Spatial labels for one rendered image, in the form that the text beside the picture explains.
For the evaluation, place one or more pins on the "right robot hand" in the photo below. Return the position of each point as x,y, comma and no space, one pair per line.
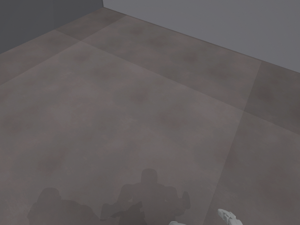
228,217

